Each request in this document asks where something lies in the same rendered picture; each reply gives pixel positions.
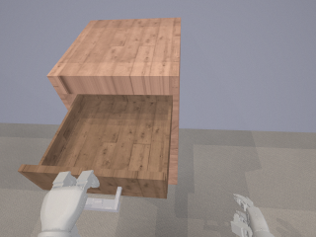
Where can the handle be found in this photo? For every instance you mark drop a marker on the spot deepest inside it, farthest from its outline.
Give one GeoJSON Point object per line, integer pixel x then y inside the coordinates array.
{"type": "Point", "coordinates": [104, 204]}

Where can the robot right hand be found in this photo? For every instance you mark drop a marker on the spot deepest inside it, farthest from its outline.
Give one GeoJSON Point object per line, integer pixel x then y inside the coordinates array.
{"type": "Point", "coordinates": [244, 225]}

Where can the drawer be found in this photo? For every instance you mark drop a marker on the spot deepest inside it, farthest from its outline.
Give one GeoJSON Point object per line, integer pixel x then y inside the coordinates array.
{"type": "Point", "coordinates": [124, 139]}

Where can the robot left hand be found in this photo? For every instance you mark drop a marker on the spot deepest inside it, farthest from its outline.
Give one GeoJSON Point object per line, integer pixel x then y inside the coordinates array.
{"type": "Point", "coordinates": [64, 203]}

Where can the cabinet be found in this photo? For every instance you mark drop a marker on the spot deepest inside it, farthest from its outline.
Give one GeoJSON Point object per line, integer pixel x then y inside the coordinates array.
{"type": "Point", "coordinates": [125, 57]}

